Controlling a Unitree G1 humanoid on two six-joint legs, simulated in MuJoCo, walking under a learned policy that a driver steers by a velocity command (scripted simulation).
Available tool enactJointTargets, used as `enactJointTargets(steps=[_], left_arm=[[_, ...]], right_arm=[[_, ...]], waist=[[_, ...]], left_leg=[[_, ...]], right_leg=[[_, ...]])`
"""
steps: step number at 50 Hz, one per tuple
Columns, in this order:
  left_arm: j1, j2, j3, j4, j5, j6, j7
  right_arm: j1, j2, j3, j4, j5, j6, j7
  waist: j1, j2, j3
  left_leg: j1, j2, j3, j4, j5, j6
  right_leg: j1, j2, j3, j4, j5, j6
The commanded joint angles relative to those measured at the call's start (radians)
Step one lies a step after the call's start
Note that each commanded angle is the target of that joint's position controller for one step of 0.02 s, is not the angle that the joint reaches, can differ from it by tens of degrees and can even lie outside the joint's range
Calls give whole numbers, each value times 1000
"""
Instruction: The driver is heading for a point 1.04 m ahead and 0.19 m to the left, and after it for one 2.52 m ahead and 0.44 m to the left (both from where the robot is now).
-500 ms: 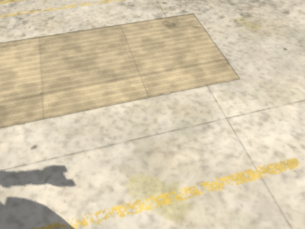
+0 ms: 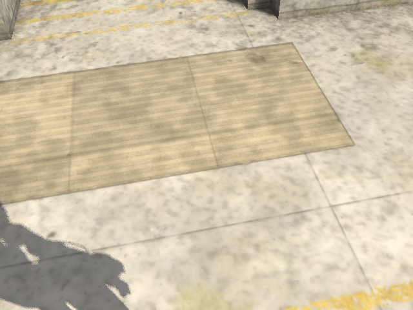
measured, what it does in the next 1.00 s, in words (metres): walks ahead: left foot, then right foot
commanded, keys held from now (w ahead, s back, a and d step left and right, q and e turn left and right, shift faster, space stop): w+q+shift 0.34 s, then w+shift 0.10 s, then w+e+shift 0.56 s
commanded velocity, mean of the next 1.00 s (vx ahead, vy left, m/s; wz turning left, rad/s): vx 0.97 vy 0.00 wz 0.14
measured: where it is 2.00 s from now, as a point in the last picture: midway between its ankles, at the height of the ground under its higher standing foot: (151, 67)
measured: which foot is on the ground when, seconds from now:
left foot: up 0.00-0.32, down 0.34-0.80, up 0.82-1.00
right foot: down 0.00-0.34, up 0.36-0.78, down 0.80-1.00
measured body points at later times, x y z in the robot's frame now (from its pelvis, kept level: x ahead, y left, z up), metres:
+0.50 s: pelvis +0.37 +0.10 -0.02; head +0.40 +0.10 +0.43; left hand +0.37 +0.38 -0.13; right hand +0.55 -0.13 -0.15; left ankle +0.37 +0.11 -0.74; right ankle +0.38 -0.08 -0.63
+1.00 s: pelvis +0.84 +0.24 -0.01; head +0.84 +0.25 +0.44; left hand +0.74 +0.51 -0.14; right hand +1.09 +0.06 -0.07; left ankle +0.87 +0.43 -0.65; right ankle +0.82 +0.21 -0.74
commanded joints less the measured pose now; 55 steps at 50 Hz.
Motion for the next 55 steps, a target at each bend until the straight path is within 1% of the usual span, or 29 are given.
enactJointTargets(steps=[1, 7, 11, 13, 15, 16, 17, 18, 19, 20, 21, 22, 24, 27, 30, 33, 36, 37, 39, 40, 41, 42, 43, 44, 46, 47, 49, 51, 55], left_arm=[[112, 114, 37, 0, -16, -20, 8], [183, 75, 29, 93, -16, -50, -4], [213, 114, 33, 146, -15, -49, 12], [233, 170, 42, 159, -16, -40, 24], [186, 247, 63, 148, -7, -7, 39], [142, 264, 69, 126, -4, 7, 36], [130, 238, 66, 121, 0, 9, 22], [144, 80, 27, 63, -5, -5, -2], [120, 122, 25, -32, -26, -30, 0], [31, 155, 26, -37, -26, -48, 0], [57, 146, 18, -20, -32, -54, 1], [51, 132, 12, -4, -15, -45, 1], [132, 99, 0, 44, 5, 0, -14], [1, 77, -7, 17, -14, 32, -36], [-140, 54, -16, -11, -44, 22, -50], [-174, 38, -21, -4, -62, 14, -63], [-147, 93, -7, 24, -43, 8, -64], [-74, 129, 5, 54, -40, 14, -62], [306, 209, 46, 172, -42, 25, -54], [525, 245, 75, 226, -47, 32, -39], [479, 245, 79, 260, -55, 51, -29], [330, 299, 86, 203, -27, 43, -23], [259, 219, 83, 154, -30, 47, -18], [212, 161, 69, 163, -32, 48, -12], [169, 163, 63, 165, -33, 24, -6], [159, 156, 57, 171, -35, 11, -6], [144, 189, 67, 157, -41, -14, -14], [161, 190, 76, 155, -48, -22, -17], [231, 218, 97, 162, -62, -17, -27]], right_arm=[[-124, -56, -6, -101, -20, 4, 34], [-327, -36, 13, -168, -15, 20, 59], [-465, -15, 43, -220, -13, 18, 78], [-432, -29, 44, -211, -6, 21, 66], [-189, -94, 19, -149, -1, 19, 45], [23, -150, -11, -86, -1, 13, 28], [149, -201, -43, -28, -4, 12, 3], [25, -285, -64, -44, -6, 27, -19], [24, -334, -72, -92, -20, 33, -16], [44, -277, -66, -70, -15, 30, -27], [22, -224, -52, -46, -15, 19, -37], [-23, -188, -40, -44, -19, 0, -42], [-80, -117, -7, -47, -13, -37, -47], [-22, -114, -1, -2, 1, -82, -25], [27, -92, 10, 23, 5, -105, -11], [56, -110, 20, 48, 7, -122, -24], [61, -142, 18, 60, -5, -118, -60], [42, -165, 11, 54, -19, -105, -79], [-69, -213, -5, 22, -44, -70, -101], [-191, -240, -19, 0, -33, -57, -99], [-252, -47, 30, -56, -50, -91, -76], [-68, -1, 59, -134, 5, -105, -60], [-127, -71, 68, -132, -17, -123, -51], [-164, -99, 67, -134, -28, -131, -38], [-184, -80, 79, -149, -67, -94, -34], [-183, -71, 86, -153, -72, -66, -30], [-268, -63, 98, -197, -66, -47, -23], [-384, -46, 109, -239, -38, -50, -15], [-478, -45, 107, -269, -12, -58, -17]], waist=[[67, -157, 87], [52, -116, 188], [52, -78, 226], [16, -109, 151], [-128, -168, 2], [-218, -169, -98], [-247, -81, -145], [-94, 199, -93], [-93, 138, -276], [-110, -5, -173], [-44, -74, -17], [2, -128, 39], [78, -118, 76], [54, -68, 168], [-2, -44, 198], [-14, -11, 152], [29, 63, 92], [73, 87, 34], [274, 91, -104], [424, 11, -122], [289, -303, -60], [107, -308, -255], [143, -73, -189], [78, 70, -17], [-1, 112, 111], [-27, 104, 151], [-18, 49, 181], [32, -9, 186], [128, -72, 110]], left_leg=[[-404, 96, -2, 132, 95, -13], [-477, 99, 48, 61, 262, -4], [-296, 56, 218, -236, 271, 64], [-135, -37, 297, -299, 231, 107], [122, -97, 272, -312, 115, 150], [366, -117, 218, -354, 62, 182], [631, -100, 116, -447, 34, 204], [793, 130, -297, -512, -54, 268], [918, 264, -710, -720, -154, 388], [826, 273, -692, -829, -163, 343], [636, 260, -600, -862, -101, 305], [483, 217, -510, -865, -32, 272], [289, 153, -346, -897, 69, 234], [216, 84, -139, -979, 302, 156], [248, 21, 46, -1015, 605, 55], [373, 60, 138, -1059, 924, -12], [566, 119, 185, -941, 1369, -65], [614, 140, 193, -840, 1497, -78], [533, 157, 200, -335, 1623, -94], [356, 52, 237, 195, 1241, -97], [-143, -142, 156, 612, -141, -96], [-400, -107, -51, 731, -208, -111], [-430, -47, -103, 613, -93, -81], [-386, 11, -92, 458, -4, -59], [-267, 64, -64, 302, -17, -83], [-217, 92, -44, 212, -19, -102], [-121, 118, 16, -10, 62, -129], [-39, 118, 42, -243, 244, -145], [27, 50, 64, -493, 440, -123]], right_leg=[[244, -259, 253, -326, -169, -50], [229, -229, -39, -377, 215, -39], [236, -200, -206, -374, 640, -1], [315, -213, -235, -242, 1215, 7], [341, -264, -218, 84, 1484, -4], [249, -275, -190, 346, 1415, -31], [34, -201, -183, 685, 906, -22], [-398, -9, -151, 1071, -155, 19], [-568, 30, 86, 1198, -151, 16], [-619, -29, 134, 1132, -53, 6], [-584, -76, 118, 1031, -6, -1], [-511, -114, 117, 955, -6, 0], [-387, -158, 122, 860, -18, 10], [-435, -174, 62, 680, 87, 2], [-411, -117, 5, 415, 324, -41], [-321, -28, -48, 243, 499, -90], [-240, 60, -109, 154, 483, -125], [-161, 109, -125, 154, 422, -130], [172, 148, -86, 154, 314, -174], [349, 73, 19, 40, 286, -262], [566, -38, 208, 213, 460, -288], [724, -229, 724, 21, 144, -504], [606, -262, 870, -192, -188, -484], [361, -234, 803, -272, -273, -418], [58, -139, 661, -301, -149, -359], [-69, -94, 591, -326, -137, -345], [-226, -21, 484, -369, -24, -338], [-262, 21, 429, -374, 100, -302], [-39, 12, 438, -291, 403, -228]])
Keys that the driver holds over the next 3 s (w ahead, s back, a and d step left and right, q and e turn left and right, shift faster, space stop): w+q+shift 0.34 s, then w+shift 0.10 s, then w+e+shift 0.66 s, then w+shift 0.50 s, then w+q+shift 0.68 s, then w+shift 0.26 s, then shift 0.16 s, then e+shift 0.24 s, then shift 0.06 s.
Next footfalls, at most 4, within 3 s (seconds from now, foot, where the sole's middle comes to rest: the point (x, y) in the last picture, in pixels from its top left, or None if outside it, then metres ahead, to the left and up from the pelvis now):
0.34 left None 0.40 0.13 -0.77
0.80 right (155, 217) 0.86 0.22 -0.77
1.22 left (104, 145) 1.24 0.46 -0.77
1.64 right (167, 86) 1.63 0.20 -0.77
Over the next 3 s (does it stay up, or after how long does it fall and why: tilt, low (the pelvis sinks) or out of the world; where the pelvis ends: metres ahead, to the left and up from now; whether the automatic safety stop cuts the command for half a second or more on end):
stays up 2.58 0.47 -0.02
